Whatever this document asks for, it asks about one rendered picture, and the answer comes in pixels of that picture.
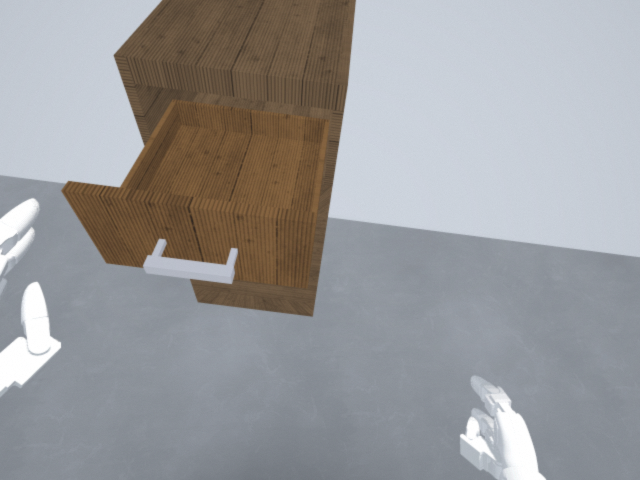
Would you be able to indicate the robot left hand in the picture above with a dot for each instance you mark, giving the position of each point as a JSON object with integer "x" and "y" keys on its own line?
{"x": 22, "y": 359}

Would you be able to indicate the drawer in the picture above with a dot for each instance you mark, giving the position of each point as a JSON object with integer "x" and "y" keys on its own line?
{"x": 211, "y": 178}

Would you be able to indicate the robot right hand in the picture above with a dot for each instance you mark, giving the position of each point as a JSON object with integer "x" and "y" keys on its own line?
{"x": 507, "y": 440}

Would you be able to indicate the cabinet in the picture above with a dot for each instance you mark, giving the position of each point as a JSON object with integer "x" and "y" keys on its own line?
{"x": 282, "y": 56}

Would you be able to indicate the handle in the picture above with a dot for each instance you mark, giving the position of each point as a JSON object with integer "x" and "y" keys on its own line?
{"x": 155, "y": 264}

